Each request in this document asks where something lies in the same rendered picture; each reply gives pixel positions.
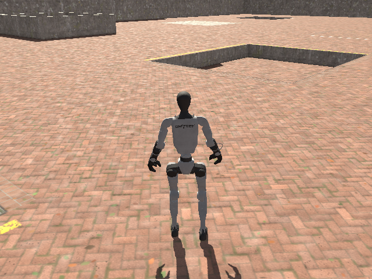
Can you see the robot left hand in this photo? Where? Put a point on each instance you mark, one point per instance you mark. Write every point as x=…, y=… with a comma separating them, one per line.
x=150, y=164

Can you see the robot right hand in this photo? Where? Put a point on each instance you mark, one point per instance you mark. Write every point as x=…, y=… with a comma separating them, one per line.
x=214, y=156

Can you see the robot right upper arm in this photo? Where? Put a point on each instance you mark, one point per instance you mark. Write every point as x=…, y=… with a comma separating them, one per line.
x=202, y=121

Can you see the robot right forearm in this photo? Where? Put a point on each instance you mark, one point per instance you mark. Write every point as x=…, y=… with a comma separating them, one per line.
x=215, y=149

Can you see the robot right foot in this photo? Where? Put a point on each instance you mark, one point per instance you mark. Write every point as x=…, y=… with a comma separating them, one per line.
x=202, y=235

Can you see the humanoid robot torso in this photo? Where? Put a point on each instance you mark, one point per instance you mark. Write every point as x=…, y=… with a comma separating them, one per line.
x=185, y=140

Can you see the robot left forearm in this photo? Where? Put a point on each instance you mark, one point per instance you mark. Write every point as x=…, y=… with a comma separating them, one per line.
x=155, y=153

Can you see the robot left upper arm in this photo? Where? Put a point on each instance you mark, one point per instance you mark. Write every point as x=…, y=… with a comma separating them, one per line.
x=163, y=132

